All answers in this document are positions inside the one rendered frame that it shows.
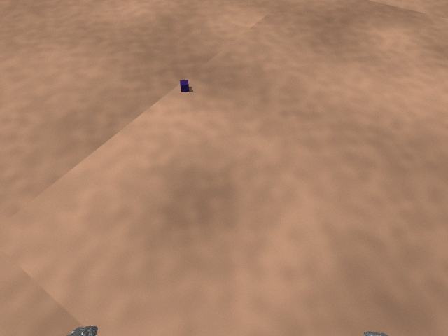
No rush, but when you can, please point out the cube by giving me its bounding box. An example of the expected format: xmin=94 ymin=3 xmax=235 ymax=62
xmin=180 ymin=80 xmax=189 ymax=92

